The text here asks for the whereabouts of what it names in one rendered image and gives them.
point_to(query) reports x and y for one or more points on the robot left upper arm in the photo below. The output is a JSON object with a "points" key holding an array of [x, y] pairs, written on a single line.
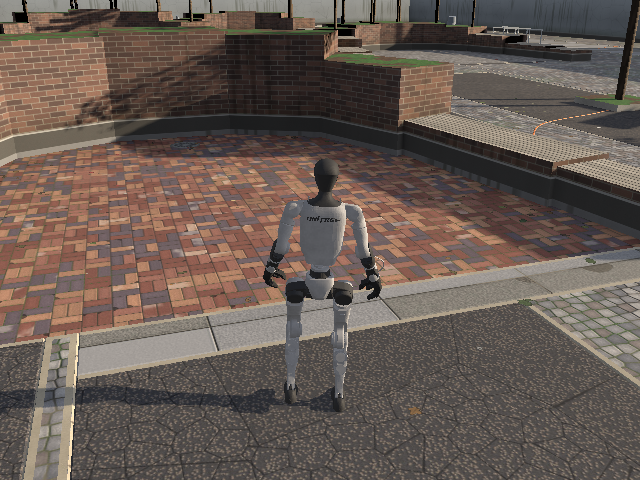
{"points": [[291, 210]]}

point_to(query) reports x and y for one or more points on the right robot forearm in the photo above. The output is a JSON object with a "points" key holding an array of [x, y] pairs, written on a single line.
{"points": [[370, 266]]}

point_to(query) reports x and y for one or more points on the robot right upper arm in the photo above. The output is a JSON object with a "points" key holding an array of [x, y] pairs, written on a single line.
{"points": [[355, 214]]}

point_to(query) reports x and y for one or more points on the robot torso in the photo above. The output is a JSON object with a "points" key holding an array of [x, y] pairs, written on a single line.
{"points": [[321, 240]]}

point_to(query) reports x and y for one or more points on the robot left hand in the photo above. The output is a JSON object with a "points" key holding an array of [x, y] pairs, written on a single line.
{"points": [[267, 277]]}

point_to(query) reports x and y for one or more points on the left robot shin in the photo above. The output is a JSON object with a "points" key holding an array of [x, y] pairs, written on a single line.
{"points": [[291, 356]]}

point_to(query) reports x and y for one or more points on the robot right hand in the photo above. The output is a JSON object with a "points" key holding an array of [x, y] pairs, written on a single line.
{"points": [[369, 285]]}

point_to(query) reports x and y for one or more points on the left robot forearm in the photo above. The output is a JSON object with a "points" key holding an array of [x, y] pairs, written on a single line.
{"points": [[274, 259]]}

